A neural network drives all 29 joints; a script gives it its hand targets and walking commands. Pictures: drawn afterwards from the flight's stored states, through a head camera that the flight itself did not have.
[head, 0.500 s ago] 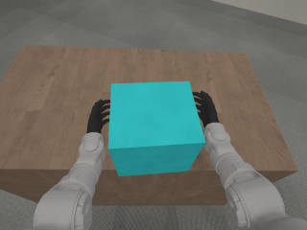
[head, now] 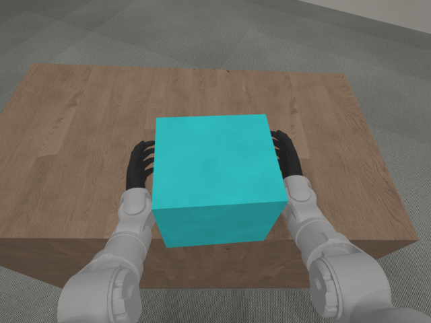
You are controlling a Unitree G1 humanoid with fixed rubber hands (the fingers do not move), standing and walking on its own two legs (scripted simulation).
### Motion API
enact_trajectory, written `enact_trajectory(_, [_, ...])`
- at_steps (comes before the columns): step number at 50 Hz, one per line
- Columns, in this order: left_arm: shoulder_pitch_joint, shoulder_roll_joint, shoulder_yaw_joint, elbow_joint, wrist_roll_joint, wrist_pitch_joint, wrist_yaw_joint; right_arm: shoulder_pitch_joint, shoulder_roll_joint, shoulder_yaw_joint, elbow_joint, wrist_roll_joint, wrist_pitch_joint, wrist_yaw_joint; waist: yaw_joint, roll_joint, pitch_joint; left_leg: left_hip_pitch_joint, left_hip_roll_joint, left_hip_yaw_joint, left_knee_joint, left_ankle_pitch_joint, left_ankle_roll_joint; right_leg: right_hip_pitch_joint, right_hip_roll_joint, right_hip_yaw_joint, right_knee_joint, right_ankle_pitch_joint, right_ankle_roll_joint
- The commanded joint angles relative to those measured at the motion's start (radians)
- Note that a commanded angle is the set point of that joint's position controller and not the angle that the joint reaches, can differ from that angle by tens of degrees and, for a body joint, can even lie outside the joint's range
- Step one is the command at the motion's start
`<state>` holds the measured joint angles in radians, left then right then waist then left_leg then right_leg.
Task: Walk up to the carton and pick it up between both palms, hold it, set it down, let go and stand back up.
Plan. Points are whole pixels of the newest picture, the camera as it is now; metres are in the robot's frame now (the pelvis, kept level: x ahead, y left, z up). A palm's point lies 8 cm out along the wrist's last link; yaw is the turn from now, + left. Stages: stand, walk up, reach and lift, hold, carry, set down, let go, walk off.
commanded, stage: reach and lift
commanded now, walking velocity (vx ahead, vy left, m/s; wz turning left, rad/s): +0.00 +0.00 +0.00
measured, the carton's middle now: (214, 183) +0.38 +0.01 -0.01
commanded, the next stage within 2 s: none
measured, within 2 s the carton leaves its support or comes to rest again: leaves its support in 1.20 s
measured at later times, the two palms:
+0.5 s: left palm (138, 183) +0.37 +0.16 +0.00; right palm (289, 170) +0.40 -0.14 +0.03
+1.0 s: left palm (138, 183) +0.37 +0.16 +0.00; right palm (289, 171) +0.39 -0.14 +0.03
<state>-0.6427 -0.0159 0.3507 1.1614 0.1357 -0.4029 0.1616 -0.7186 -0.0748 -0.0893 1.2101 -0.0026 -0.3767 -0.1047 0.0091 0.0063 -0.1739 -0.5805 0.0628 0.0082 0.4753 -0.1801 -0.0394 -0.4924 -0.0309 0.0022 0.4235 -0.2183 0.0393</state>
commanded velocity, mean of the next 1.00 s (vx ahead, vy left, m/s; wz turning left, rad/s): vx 0.00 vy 0.00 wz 0.00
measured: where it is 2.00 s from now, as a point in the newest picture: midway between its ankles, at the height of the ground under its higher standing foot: outside the picture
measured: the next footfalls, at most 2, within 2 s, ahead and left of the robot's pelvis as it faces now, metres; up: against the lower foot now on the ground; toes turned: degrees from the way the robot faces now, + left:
none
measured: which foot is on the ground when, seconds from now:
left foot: down 0.00-1.00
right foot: down 0.00-1.00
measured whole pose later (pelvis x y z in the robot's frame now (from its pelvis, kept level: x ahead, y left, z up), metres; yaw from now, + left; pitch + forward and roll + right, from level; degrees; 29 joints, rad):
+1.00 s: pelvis +0.00 +0.00 +0.00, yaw +0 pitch +17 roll -1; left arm -0.64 0.01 0.30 1.22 0.09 -0.48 0.16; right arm -0.68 -0.04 -0.16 1.17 -0.12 -0.40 -0.12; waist 0.01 0.01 -0.17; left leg -0.57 0.06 0.01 0.46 -0.18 -0.04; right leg -0.49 -0.03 0.00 0.42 -0.22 0.04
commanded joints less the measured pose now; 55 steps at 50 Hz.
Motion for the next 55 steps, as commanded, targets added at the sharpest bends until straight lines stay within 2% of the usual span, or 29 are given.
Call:
enact_trajectory(1, [-0.485,-0.610,-0.305,-0.033,0.144,-0.087,-0.172,-0.410,0.707,0.079,-0.135,-0.216,-0.075,0.155,0.028,0.082,-0.448,0.473,-0.042,0.065,0.014,0.458,-0.049,0.136,0.080,-0.064,-0.061,0.261,-0.073])
enact_trajectory(8, [-0.440,-0.628,-0.331,0.022,0.136,-0.117,-0.187,-0.366,0.725,0.095,-0.112,-0.283,-0.078,0.152,0.033,0.065,-0.443,0.430,-0.046,0.070,0.009,0.467,-0.041,0.200,0.073,-0.061,-0.052,0.342,-0.059])
enact_trajectory(9, [-0.483,-0.628,-0.343,-0.008,0.122,-0.120,-0.191,-0.394,0.705,0.105,-0.114,-0.263,-0.076,0.155,0.030,0.090,-0.467,0.434,-0.048,0.059,0.002,0.457,-0.043,0.190,0.078,-0.065,-0.052,0.308,-0.065])
enact_trajectory(12, [-0.415,-0.628,-0.314,0.037,0.139,-0.108,-0.187,-0.360,0.703,0.118,-0.126,-0.268,-0.079,0.150,0.042,0.063,-0.424,0.452,-0.049,0.056,-0.010,0.461,-0.039,0.188,0.081,-0.063,-0.074,0.310,-0.067])
enact_trajectory(14, [-0.487,-0.600,-0.328,-0.005,0.120,-0.121,-0.196,-0.389,0.732,0.132,-0.148,-0.273,-0.073,0.147,0.048,0.038,-0.466,0.382,-0.057,0.070,-0.004,0.415,-0.029,0.261,0.064,-0.043,-0.044,0.366,-0.056])
enact_trajectory(15, [-0.473,-0.630,-0.326,0.021,0.119,-0.120,-0.194,-0.379,0.744,0.118,-0.126,-0.276,-0.076,0.142,0.029,0.039,-0.456,0.388,-0.059,0.070,-0.009,0.418,-0.032,0.238,0.077,-0.051,-0.042,0.354,-0.046])
enact_trajectory(16, [-0.427,-0.627,-0.318,0.045,0.117,-0.122,-0.193,-0.374,0.741,0.162,-0.150,-0.267,-0.080,0.146,0.057,0.019,-0.450,0.387,-0.056,0.072,-0.006,0.422,-0.030,0.228,0.077,-0.047,-0.041,0.352,-0.038])
enact_trajectory(17, [-0.480,-0.624,-0.340,0.024,0.112,-0.123,-0.194,-0.349,0.731,0.131,-0.117,-0.271,-0.073,0.148,0.021,0.056,-0.442,0.411,-0.050,0.058,-0.011,0.419,-0.039,0.206,0.077,-0.061,-0.046,0.339,-0.049])
enact_trajectory(18, [-0.466,-0.609,-0.301,0.027,0.133,-0.120,-0.192,-0.350,0.731,0.135,-0.106,-0.265,-0.071,0.146,0.051,0.047,-0.417,0.413,-0.053,0.072,-0.011,0.409,-0.038,0.221,0.081,-0.057,-0.048,0.326,-0.048])
enact_trajectory(19, [-0.480,-0.596,-0.296,0.022,0.123,-0.110,-0.196,-0.338,0.723,0.116,-0.083,-0.269,-0.049,0.142,0.025,0.026,-0.382,0.402,-0.054,0.073,-0.015,0.374,-0.025,0.226,0.066,-0.042,-0.047,0.300,-0.047])
enact_trajectory(20, [-0.487,-0.604,-0.312,0.025,0.117,-0.115,-0.200,-0.380,0.729,0.154,-0.128,-0.264,-0.065,0.144,0.040,0.018,-0.423,0.380,-0.060,0.072,-0.009,0.402,-0.030,0.240,0.067,-0.051,-0.035,0.348,-0.045])
enact_trajectory(25, [-0.490,-0.621,-0.345,0.007,0.103,-0.110,-0.190,-0.380,0.748,0.126,-0.134,-0.240,-0.067,0.142,0.035,0.075,-0.480,0.431,-0.048,0.054,0.019,0.453,-0.035,0.178,0.085,-0.057,-0.044,0.321,-0.061])
enact_trajectory(26, [-0.461,-0.637,-0.348,-0.007,0.111,-0.111,-0.185,-0.374,0.759,0.160,-0.142,-0.244,-0.070,0.137,0.054,0.059,-0.482,0.445,-0.050,0.054,0.025,0.490,-0.038,0.189,0.089,-0.062,-0.045,0.350,-0.061])
enact_trajectory(27, [-0.483,-0.633,-0.342,0.014,0.104,-0.116,-0.189,-0.371,0.746,0.175,-0.139,-0.232,-0.065,0.137,0.033,0.049,-0.456,0.415,-0.052,0.052,0.019,0.452,-0.038,0.199,0.084,-0.051,-0.042,0.356,-0.058])
enact_trajectory(28, [-0.480,-0.617,-0.324,0.021,0.108,-0.114,-0.190,-0.379,0.737,0.189,-0.124,-0.233,-0.055,0.140,0.055,0.046,-0.449,0.393,-0.054,0.056,0.021,0.434,-0.035,0.210,0.083,-0.049,-0.027,0.356,-0.050])
enact_trajectory(32, [-0.493,-0.615,-0.348,0.026,0.105,-0.120,-0.186,-0.378,0.753,0.168,-0.139,-0.241,-0.061,0.138,0.048,0.060,-0.436,0.371,-0.051,0.058,0.008,0.397,-0.035,0.201,0.078,-0.058,-0.031,0.309,-0.050])
enact_trajectory(33, [-0.541,-0.638,-0.368,-0.023,0.101,-0.122,-0.179,-0.377,0.763,0.160,-0.127,-0.241,-0.063,0.135,0.027,0.093,-0.488,0.415,-0.050,0.054,0.012,0.417,-0.042,0.181,0.082,-0.068,-0.045,0.299,-0.061])
enact_trajectory(35, [-0.471,-0.640,-0.372,0.020,0.092,-0.115,-0.174,-0.385,0.765,0.195,-0.159,-0.227,-0.068,0.132,0.054,0.060,-0.508,0.421,-0.047,0.052,0.028,0.436,-0.041,0.148,0.098,-0.055,-0.043,0.294,-0.062])
enact_trajectory(36, [-0.548,-0.633,-0.374,-0.011,0.092,-0.118,-0.171,-0.383,0.762,0.176,-0.115,-0.229,-0.049,0.135,0.025,0.090,-0.491,0.434,-0.042,0.036,0.029,0.436,-0.049,0.143,0.093,-0.067,-0.042,0.279,-0.062])
enact_trajectory(38, [-0.536,-0.642,-0.384,-0.014,0.083,-0.118,-0.169,-0.408,0.770,0.175,-0.134,-0.228,-0.057,0.131,0.030,0.073,-0.480,0.434,-0.037,0.040,0.034,0.437,-0.047,0.130,0.093,-0.074,-0.042,0.264,-0.063])
enact_trajectory(39, [-0.534,-0.624,-0.376,-0.028,0.099,-0.124,-0.167,-0.375,0.772,0.188,-0.100,-0.222,-0.063,0.130,0.054,0.087,-0.484,0.434,-0.042,0.055,0.031,0.453,-0.054,0.168,0.097,-0.064,-0.038,0.313,-0.061])
enact_trajectory(41, [-0.522,-0.644,-0.367,-0.013,0.087,-0.128,-0.172,-0.382,0.794,0.197,-0.116,-0.221,-0.067,0.126,0.046,0.045,-0.513,0.349,-0.051,0.049,0.034,0.432,-0.040,0.222,0.088,-0.050,-0.014,0.381,-0.051])
enact_trajectory(44, [-0.538,-0.631,-0.376,0.001,0.087,-0.127,-0.168,-0.411,0.779,0.196,-0.127,-0.210,-0.072,0.128,0.040,0.079,-0.536,0.376,-0.050,0.046,0.037,0.437,-0.040,0.182,0.089,-0.057,-0.019,0.389,-0.053])
enact_trajectory(48, [-0.548,-0.641,-0.378,-0.011,0.082,-0.150,-0.168,-0.417,0.780,0.227,-0.170,-0.219,-0.096,0.122,0.049,0.041,-0.540,0.338,-0.059,0.056,0.034,0.444,-0.037,0.210,0.083,-0.045,-0.014,0.439,-0.055])
enact_trajectory(49, [-0.573,-0.644,-0.384,-0.031,0.081,-0.154,-0.164,-0.417,0.786,0.231,-0.137,-0.210,-0.105,0.125,0.040,0.070,-0.515,0.350,-0.059,0.051,0.023,0.439,-0.044,0.201,0.087,-0.060,-0.010,0.415,-0.050])
enact_trajectory(50, [-0.547,-0.657,-0.379,-0.022,0.078,-0.156,-0.158,-0.479,0.760,0.254,-0.212,-0.205,-0.125,0.125,0.068,0.049,-0.579,0.395,-0.056,0.050,0.031,0.477,-0.040,0.193,0.099,-0.060,-0.015,0.434,-0.047])
enact_trajectory(52, [-0.614,-0.691,-0.434,-0.050,0.043,-0.180,-0.152,-0.472,0.794,0.275,-0.207,-0.226,-0.142,0.118,0.035,0.045,-0.619,0.376,-0.046,0.033,0.047,0.509,-0.050,0.195,0.097,-0.076,-0.005,0.472,-0.051])
enact_trajectory(53, [-0.549,-0.676,-0.397,-0.016,0.072,-0.180,-0.148,-0.437,0.781,0.273,-0.183,-0.220,-0.140,0.129,0.066,0.072,-0.591,0.385,-0.046,0.043,0.034,0.524,-0.051,0.187,0.096,-0.061,-0.017,0.464,-0.053])
enact_trajectory(55, [-0.582,-0.699,-0.422,-0.026,0.063,-0.200,-0.146,-0.473,0.772,0.284,-0.193,-0.222,-0.179,0.119,0.036,0.067,-0.628,0.418,-0.045,0.025,0.047,0.550,-0.062,0.198,0.098,-0.075,-0.019,0.497,-0.060])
